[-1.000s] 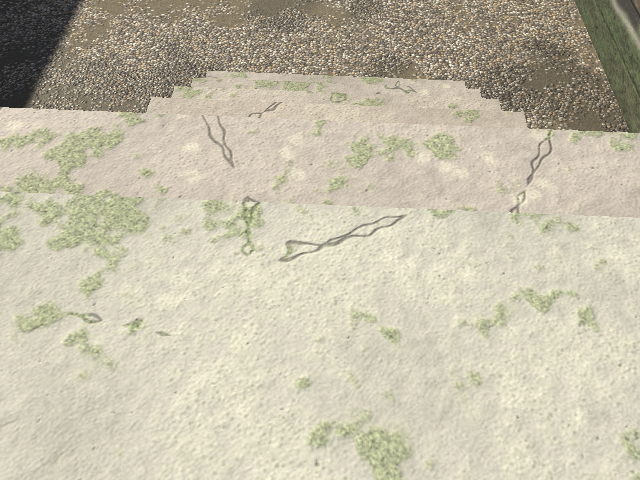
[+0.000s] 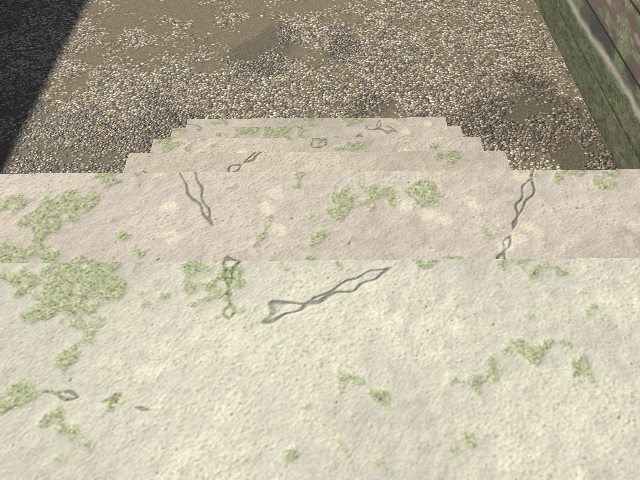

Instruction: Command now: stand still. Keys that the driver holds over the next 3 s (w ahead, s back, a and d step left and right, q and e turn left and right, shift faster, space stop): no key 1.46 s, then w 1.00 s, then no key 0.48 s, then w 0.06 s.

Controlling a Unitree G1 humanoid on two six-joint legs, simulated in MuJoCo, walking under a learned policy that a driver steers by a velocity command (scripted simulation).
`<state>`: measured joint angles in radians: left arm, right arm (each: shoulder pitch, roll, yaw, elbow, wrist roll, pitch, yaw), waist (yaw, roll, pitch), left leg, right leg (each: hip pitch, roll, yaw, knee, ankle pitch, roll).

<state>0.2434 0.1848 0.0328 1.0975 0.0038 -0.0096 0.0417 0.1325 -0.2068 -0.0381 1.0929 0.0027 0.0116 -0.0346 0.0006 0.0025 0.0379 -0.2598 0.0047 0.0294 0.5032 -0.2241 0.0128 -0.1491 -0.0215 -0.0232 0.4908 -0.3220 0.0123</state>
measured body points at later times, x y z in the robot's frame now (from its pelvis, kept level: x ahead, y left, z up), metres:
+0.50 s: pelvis +0.00 +0.00 +0.00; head +0.01 +0.00 +0.45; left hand -0.01 +0.23 -0.16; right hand +0.04 -0.24 -0.15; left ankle +0.03 +0.11 -0.74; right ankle -0.04 -0.13 -0.74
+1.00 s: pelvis +0.00 +0.00 +0.00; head +0.02 +0.00 +0.45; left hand -0.02 +0.23 -0.16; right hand +0.04 -0.24 -0.16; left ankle +0.03 +0.11 -0.74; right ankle -0.04 -0.13 -0.74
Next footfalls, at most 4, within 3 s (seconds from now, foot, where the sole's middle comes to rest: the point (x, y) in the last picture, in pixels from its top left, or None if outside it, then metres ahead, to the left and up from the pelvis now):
2.20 right None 0.48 -0.12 -0.77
2.72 left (290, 378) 0.74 0.10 -0.77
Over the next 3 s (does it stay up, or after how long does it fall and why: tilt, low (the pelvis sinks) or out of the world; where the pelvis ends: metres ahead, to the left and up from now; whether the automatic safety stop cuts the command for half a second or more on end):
stays up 0.62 0.01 0.00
